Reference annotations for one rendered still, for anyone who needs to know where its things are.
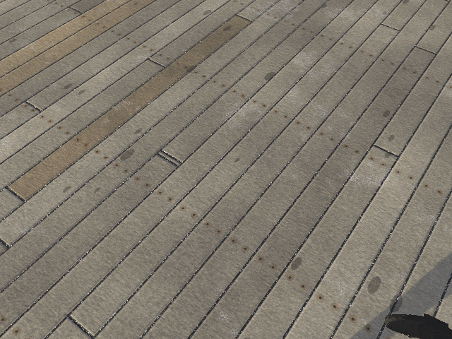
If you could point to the robot right hand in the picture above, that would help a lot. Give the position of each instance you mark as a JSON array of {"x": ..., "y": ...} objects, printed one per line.
[{"x": 422, "y": 327}]

